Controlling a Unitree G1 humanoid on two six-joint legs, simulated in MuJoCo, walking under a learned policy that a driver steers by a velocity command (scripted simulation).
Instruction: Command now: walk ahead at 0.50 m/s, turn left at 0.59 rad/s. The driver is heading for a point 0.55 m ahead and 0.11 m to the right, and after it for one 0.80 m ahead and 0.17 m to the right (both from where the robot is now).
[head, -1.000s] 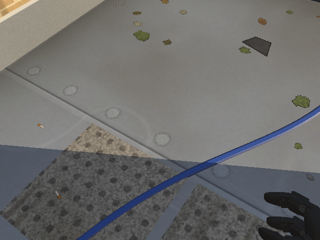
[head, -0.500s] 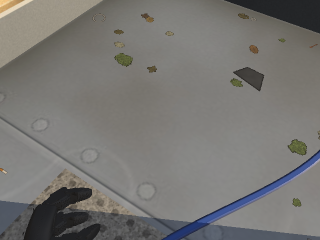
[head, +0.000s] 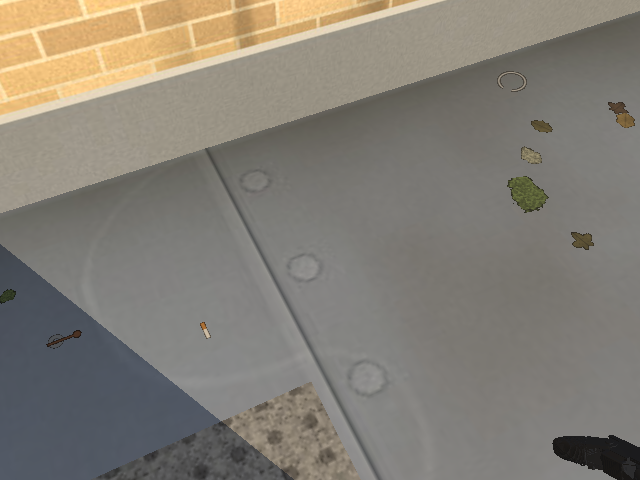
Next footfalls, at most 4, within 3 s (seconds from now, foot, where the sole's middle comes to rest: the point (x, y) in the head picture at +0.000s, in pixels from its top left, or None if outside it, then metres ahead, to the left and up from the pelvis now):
0.08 left None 0.22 0.13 -0.77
0.64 right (411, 453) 0.52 -0.10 -0.77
1.10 left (345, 360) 0.71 0.05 -0.77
1.52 right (425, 461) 0.50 -0.13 -0.77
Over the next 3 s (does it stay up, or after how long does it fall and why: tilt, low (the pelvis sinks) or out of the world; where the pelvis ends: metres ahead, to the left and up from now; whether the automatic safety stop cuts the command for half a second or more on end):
stays up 0.62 0.00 0.01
